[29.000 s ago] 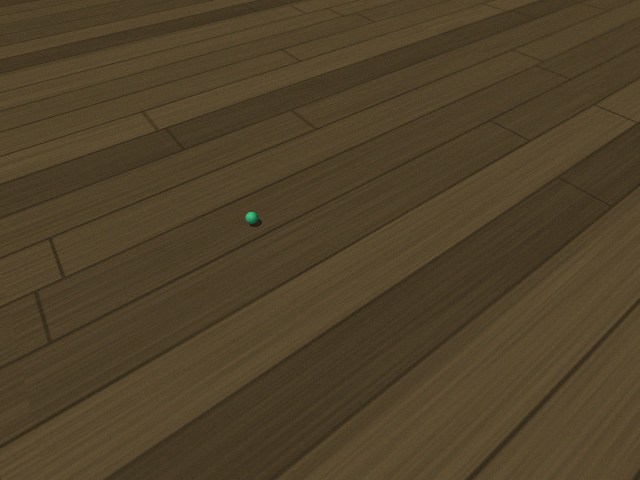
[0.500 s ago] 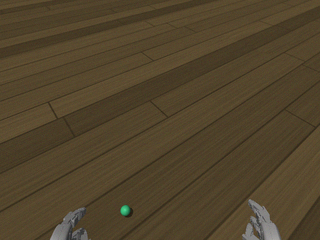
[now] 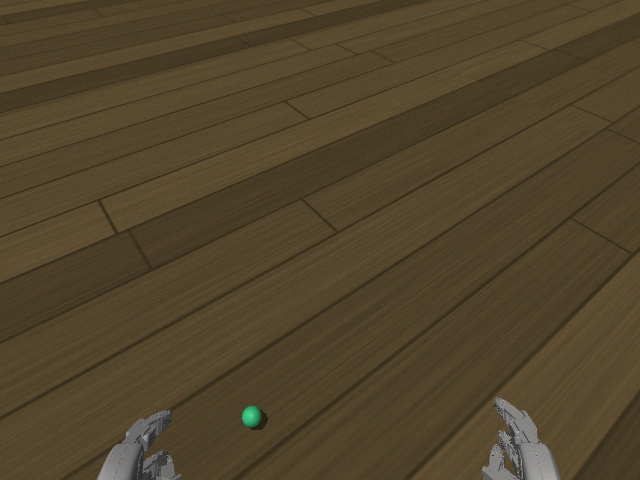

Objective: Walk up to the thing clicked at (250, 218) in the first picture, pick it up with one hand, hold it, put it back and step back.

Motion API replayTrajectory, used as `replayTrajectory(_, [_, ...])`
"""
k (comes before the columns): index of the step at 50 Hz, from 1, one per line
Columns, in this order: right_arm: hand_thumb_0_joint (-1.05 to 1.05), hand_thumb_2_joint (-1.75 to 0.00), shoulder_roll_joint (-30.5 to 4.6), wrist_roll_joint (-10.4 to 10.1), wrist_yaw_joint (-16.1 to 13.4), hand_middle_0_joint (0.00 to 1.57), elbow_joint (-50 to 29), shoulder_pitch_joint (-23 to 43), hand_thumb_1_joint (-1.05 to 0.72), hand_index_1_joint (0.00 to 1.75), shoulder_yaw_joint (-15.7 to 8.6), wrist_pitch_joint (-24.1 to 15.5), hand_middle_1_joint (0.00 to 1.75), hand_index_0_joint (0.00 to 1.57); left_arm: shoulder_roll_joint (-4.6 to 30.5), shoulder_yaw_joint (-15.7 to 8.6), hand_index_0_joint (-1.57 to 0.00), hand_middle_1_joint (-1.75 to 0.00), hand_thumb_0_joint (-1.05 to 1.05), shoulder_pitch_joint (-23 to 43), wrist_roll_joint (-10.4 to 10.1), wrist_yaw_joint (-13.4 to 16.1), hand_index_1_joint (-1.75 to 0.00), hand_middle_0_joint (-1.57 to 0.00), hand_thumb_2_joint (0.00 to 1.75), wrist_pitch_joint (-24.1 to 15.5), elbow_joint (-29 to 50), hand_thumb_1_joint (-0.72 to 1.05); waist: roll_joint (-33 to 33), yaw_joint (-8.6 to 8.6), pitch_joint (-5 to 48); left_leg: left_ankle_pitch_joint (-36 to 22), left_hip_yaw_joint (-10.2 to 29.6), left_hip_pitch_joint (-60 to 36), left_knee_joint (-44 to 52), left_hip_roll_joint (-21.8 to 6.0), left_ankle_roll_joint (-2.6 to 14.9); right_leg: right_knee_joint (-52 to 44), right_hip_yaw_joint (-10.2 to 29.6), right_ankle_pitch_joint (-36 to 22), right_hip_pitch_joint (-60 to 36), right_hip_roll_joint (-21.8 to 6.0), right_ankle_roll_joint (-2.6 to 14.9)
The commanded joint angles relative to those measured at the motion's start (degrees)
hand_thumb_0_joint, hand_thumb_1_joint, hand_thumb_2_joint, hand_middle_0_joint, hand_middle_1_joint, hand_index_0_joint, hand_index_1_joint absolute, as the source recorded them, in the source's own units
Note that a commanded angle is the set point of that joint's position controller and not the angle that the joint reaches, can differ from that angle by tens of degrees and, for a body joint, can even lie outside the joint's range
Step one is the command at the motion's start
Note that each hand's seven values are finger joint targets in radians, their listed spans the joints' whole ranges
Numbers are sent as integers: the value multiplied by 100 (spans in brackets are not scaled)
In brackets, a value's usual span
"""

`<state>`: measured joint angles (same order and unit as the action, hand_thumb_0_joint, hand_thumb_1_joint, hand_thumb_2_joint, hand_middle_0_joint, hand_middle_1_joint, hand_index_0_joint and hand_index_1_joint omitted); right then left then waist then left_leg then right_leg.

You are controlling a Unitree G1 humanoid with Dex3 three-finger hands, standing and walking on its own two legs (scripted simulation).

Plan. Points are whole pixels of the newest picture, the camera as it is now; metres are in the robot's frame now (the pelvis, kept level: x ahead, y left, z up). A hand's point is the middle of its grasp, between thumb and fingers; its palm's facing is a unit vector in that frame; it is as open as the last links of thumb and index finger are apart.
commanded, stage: home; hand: left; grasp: from above
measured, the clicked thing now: (251, 416) +0.46 +0.19 -0.69
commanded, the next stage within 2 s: stand in 0.70 s
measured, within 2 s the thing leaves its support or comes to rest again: neither
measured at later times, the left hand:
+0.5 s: hand (176, 478) +0.17 +0.18 -0.04, palm faces +0.04 -0.98 -0.20, open 7.4 cm
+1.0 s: hand out of the picture +0.15 +0.22 -0.09, palm faces +0.02 -0.95 -0.32, open 7.4 cm
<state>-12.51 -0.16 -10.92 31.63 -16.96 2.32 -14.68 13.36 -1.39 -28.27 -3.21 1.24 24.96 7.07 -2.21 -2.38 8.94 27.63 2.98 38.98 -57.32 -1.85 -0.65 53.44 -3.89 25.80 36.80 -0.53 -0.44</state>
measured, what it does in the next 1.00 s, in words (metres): stands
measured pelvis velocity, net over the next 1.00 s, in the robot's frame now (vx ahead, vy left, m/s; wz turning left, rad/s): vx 0.00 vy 0.00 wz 0.01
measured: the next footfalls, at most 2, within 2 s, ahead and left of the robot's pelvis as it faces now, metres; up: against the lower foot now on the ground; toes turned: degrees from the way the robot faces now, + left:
none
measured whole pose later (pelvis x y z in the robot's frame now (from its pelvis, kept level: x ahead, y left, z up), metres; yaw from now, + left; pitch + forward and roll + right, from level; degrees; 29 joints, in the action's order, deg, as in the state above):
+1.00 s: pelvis +0.00 +0.00 +0.02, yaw +0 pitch +2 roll +0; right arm -15.9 3.9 -1.3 46.0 -10.3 -0.6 -3.1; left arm 16.4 -1.3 -13.0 2.6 1.8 5.0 -30.4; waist 1.3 1.1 -0.8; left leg 23.5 1.0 25.5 -46.7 0.4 0.1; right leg 46.7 -2.2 23.7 25.2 -2.7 -0.8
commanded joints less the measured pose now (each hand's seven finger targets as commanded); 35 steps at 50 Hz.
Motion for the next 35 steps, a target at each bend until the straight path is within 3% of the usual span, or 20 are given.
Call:
replayTrajectory(1, [0,-90,-742,-20,-77,20,-944,406,-90,30,-351,-329,30,20,602,-366,-20,-30,0,192,30,35,-30,-20,90,-221,1208,90,-113,11,565,-1078,-41,-493,969,184,158,-870,15,-879,-369,164,81])
replayTrajectory(4, [0,-90,-705,-22,-69,20,-915,400,-90,30,-318,-319,30,20,564,-338,-20,-30,0,56,48,44,-30,-20,90,-196,994,90,-3,15,265,-893,-24,-359,998,174,165,-909,-9,-721,-240,174,64])
replayTrajectory(12, [0,-90,-729,-28,-71,20,-980,393,-90,30,-332,-315,30,20,628,-364,-20,-30,0,107,28,50,-30,-20,90,-221,1213,90,-66,17,349,-893,-31,-373,992,176,164,-869,-1,-739,-263,171,72])
replayTrajectory(13, [0,-90,-700,-17,-61,20,-937,355,-90,30,-322,-312,30,20,516,-297,-20,-30,0,-9,28,35,-30,-20,90,-211,1076,90,-146,7,407,-986,-18,-412,994,171,144,-821,-9,-794,-275,180,83])
replayTrajectory(17, [0,-90,-750,-20,-57,20,-955,363,-90,30,-364,-297,30,20,622,-374,-20,-30,0,80,20,53,-30,-20,90,-255,1271,90,-181,8,541,-1277,15,-525,965,146,125,-757,-31,-1021,-340,194,98])
replayTrajectory(22, [0,-90,-719,-20,-65,20,-974,378,-90,30,-341,-289,30,20,594,-368,-20,-30,0,53,23,60,-30,-20,90,-240,1113,90,16,-11,371,-980,-54,-365,917,184,172,-866,9,-825,-282,164,63])
replayTrajectory(28, [0,-90,-723,-26,-51,20,-939,308,-90,30,-364,-242,30,20,624,-412,-20,-30,0,-69,16,61,-30,-20,90,-243,1188,90,-156,34,603,-1436,-27,-544,875,162,130,-755,-6,-1178,-372,180,92])
replayTrajectory(29, [0,-90,-763,-35,-51,20,-998,367,-90,30,-373,-243,30,20,601,-329,-20,-30,0,-13,19,60,-30,-20,90,-253,1229,90,-104,-12,534,-1421,-11,-526,901,158,137,-751,-16,-1169,-359,190,92])
replayTrajectory(35, [0,-90,-733,-18,-39,20,-981,346,-90,30,-379,-207,30,20,559,-356,-20,-30,0,2,27,70,-30,-20,90,-267,1191,90,-63,-3,537,-1576,-31,-548,847,151,132,-729,-15,-1326,-384,185,81])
